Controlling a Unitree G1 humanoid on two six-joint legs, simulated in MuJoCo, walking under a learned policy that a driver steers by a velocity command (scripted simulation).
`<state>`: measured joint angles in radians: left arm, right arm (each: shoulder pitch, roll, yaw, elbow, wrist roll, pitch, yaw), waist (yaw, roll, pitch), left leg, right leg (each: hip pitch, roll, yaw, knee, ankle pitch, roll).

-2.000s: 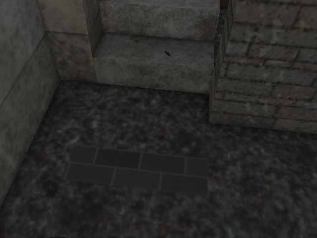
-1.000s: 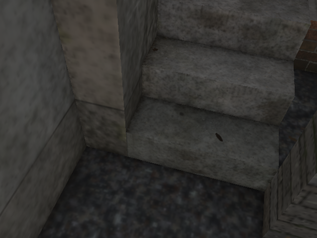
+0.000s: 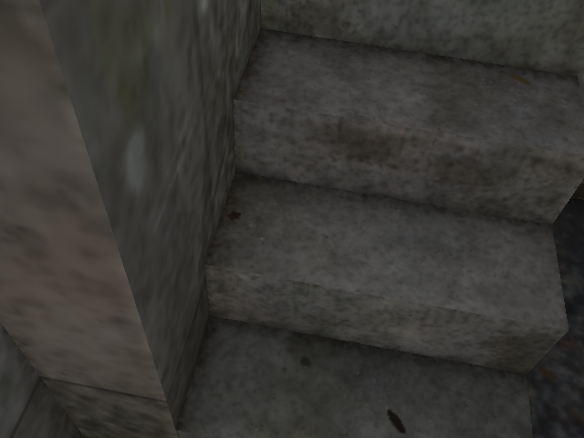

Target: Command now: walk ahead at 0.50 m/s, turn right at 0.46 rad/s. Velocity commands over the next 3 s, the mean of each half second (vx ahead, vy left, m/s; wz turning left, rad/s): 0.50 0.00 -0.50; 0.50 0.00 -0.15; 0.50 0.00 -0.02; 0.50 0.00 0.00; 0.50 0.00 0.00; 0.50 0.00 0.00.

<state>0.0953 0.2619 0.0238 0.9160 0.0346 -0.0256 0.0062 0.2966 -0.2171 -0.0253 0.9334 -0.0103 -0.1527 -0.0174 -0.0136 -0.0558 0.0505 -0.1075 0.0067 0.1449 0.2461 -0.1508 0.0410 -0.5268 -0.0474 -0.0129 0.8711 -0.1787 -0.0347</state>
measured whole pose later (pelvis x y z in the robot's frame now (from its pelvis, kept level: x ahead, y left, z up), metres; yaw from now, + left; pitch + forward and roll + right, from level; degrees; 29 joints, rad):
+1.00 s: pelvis +0.12 -0.12 +0.00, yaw -19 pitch +1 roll -1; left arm 0.16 0.17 -0.01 0.88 0.01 -0.03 0.00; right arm 0.24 -0.17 0.03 0.79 0.01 -0.06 -0.01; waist 0.01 0.06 -0.02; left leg -0.11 0.08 0.03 0.34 -0.24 -0.05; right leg -0.15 0.07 -0.02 0.30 -0.17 -0.05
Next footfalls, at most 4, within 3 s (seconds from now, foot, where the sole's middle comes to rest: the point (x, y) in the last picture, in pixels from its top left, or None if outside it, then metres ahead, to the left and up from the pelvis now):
0.16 right None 0.12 -0.12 -0.79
0.56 left None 0.16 0.02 -0.79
0.78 right None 0.12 -0.22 -0.79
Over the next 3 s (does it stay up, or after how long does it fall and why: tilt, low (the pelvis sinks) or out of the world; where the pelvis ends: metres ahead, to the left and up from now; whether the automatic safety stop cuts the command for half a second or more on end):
stays up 0.15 -0.06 0.00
